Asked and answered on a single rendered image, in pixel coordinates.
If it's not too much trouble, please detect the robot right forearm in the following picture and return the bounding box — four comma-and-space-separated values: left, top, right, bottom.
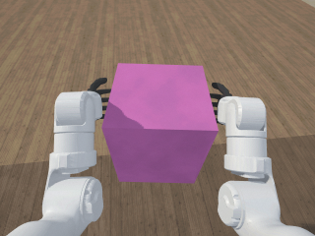
217, 96, 281, 215

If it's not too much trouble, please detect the robot right upper arm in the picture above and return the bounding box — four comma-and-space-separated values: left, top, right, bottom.
218, 180, 315, 236

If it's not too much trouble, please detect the robot left hand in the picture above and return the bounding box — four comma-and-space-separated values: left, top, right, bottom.
87, 78, 111, 120

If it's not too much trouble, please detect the robot left forearm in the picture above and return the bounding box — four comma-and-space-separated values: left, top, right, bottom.
42, 90, 102, 214

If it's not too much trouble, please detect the robot right hand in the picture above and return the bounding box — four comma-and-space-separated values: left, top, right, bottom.
210, 83, 232, 125

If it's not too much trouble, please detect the carton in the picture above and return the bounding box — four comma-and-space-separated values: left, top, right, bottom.
101, 63, 219, 184

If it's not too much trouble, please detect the robot left upper arm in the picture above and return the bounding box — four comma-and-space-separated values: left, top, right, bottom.
7, 176, 103, 236

